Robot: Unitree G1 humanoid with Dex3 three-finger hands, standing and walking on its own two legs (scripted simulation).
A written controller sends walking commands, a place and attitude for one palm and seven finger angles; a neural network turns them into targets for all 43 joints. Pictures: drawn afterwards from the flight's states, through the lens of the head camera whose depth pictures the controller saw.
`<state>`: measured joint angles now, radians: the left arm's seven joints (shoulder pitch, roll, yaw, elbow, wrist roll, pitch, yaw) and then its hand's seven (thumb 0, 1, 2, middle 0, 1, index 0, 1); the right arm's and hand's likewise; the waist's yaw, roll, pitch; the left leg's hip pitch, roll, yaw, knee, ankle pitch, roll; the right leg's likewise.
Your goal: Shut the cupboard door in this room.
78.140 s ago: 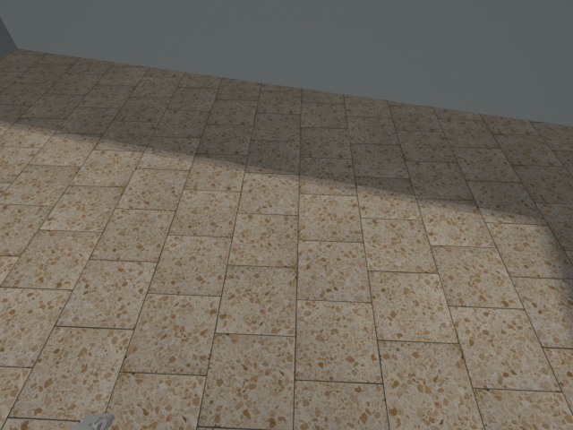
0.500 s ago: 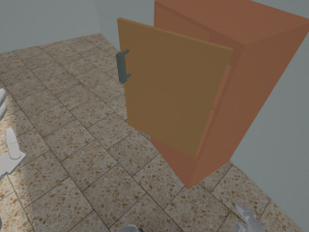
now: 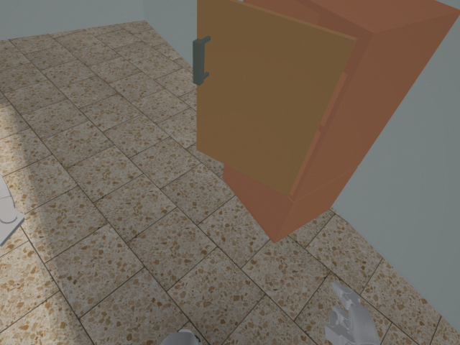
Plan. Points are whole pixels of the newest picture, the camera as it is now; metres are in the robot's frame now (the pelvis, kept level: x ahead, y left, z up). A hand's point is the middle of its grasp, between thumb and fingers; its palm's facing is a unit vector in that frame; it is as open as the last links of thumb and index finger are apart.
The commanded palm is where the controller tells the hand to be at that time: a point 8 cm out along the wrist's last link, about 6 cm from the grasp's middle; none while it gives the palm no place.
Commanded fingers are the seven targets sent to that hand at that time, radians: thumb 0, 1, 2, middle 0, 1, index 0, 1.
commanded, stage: stop stepping back and stand still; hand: left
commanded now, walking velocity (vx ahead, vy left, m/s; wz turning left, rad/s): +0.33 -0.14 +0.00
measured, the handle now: (202, 60) +0.85 +0.15 +0.05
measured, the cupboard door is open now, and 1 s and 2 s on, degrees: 26 26 26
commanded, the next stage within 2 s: let the arm hang, fingers relaxed in 1.04 s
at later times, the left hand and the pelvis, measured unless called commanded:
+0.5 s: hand out of the picture +0.16 +0.27 +0.18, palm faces +0.36 -0.82 -0.44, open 7.4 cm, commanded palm +0.09 +0.31 +0.19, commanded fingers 0.00 0.90 0.90 -0.20 -0.30 -0.20 -0.30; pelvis -0.07 +0.02 +0.01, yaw -4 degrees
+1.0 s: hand (21, 230) +0.20 +0.27 +0.18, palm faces +0.35 -0.83 -0.45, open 7.4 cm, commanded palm +0.14 +0.31 +0.19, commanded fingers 0.00 0.90 0.90 -0.20 -0.30 -0.20 -0.30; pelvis -0.03 +0.02 +0.01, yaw -5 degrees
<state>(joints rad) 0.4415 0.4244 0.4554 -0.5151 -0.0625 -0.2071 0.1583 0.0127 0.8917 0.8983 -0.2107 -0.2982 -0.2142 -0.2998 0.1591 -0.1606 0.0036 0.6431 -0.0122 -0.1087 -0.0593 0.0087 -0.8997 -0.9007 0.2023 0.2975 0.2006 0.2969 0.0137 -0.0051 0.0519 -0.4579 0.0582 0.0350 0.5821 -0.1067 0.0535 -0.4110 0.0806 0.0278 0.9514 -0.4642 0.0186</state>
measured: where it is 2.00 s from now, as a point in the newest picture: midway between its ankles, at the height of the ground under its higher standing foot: outside the picture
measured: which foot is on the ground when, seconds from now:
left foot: down 0.00-0.12, up 0.14-0.30, down 0.32-1.00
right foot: up 0.00-0.12, down 0.14-1.00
